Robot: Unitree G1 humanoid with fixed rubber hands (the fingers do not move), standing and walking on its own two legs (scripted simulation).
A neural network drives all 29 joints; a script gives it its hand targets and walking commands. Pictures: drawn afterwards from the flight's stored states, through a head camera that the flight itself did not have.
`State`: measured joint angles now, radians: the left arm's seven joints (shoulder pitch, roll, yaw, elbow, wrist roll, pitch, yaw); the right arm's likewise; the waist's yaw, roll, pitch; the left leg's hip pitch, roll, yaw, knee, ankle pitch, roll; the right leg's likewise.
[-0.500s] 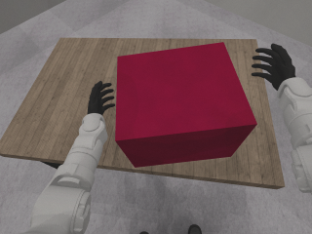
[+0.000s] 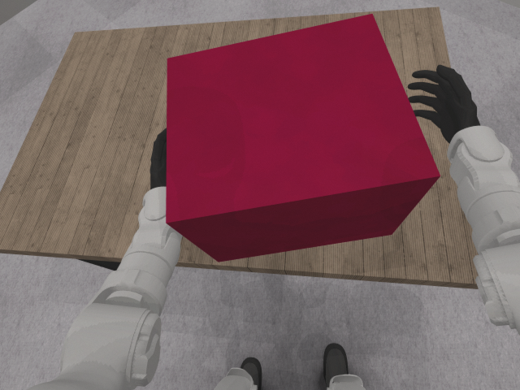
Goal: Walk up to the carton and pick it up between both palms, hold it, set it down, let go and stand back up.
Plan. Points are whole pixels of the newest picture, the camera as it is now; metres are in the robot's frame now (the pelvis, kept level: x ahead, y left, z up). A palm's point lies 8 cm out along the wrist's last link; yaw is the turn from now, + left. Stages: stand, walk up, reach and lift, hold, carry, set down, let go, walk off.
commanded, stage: reach and lift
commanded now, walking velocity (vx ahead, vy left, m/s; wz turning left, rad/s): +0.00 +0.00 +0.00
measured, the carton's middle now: (286, 152) +0.47 +0.04 +0.01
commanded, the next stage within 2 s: none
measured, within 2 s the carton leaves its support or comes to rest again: neither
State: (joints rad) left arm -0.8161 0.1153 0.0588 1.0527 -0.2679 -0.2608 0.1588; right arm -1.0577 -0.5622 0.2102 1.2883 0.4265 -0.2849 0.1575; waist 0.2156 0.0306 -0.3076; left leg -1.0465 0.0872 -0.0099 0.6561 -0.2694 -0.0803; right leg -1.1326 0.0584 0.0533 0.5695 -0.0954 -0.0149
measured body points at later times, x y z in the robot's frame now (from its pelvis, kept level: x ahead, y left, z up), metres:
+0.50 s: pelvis +0.00 +0.00 +0.00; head +0.14 -0.01 +0.43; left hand +0.42 +0.23 +0.03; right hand +0.54 -0.15 +0.07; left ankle -0.02 +0.17 -0.70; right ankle +0.06 -0.10 -0.70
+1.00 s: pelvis +0.00 +0.00 +0.00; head +0.14 -0.02 +0.43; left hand +0.42 +0.23 +0.03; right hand +0.54 -0.15 +0.07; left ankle -0.02 +0.17 -0.70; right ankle +0.06 -0.10 -0.70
